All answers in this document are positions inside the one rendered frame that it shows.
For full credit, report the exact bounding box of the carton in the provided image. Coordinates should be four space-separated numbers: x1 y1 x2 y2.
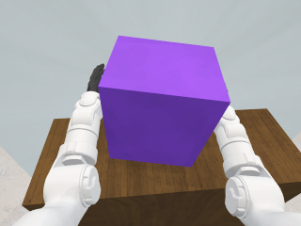
98 35 231 168

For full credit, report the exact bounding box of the robot left hand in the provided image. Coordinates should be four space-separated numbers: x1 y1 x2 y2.
87 64 105 93

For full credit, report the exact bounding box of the left robot forearm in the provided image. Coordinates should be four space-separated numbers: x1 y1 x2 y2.
43 91 103 203

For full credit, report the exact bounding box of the right robot forearm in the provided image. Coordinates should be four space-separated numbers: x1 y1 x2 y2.
214 105 285 210

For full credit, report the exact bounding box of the pedestal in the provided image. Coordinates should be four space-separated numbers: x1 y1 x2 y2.
22 108 301 226

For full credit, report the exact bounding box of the right robot upper arm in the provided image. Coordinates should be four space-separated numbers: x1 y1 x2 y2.
225 175 301 226

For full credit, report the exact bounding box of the left robot upper arm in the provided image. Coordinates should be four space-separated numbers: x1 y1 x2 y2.
12 164 101 226

